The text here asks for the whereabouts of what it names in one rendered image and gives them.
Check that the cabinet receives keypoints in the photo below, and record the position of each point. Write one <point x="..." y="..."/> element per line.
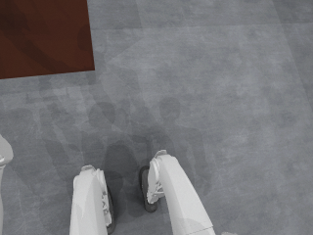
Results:
<point x="42" y="37"/>

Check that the right robot shin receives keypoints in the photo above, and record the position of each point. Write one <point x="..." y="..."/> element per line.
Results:
<point x="155" y="192"/>

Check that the robot left upper arm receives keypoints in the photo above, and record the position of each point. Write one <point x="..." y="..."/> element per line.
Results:
<point x="6" y="156"/>

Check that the robot right foot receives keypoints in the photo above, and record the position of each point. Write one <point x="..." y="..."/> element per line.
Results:
<point x="144" y="186"/>

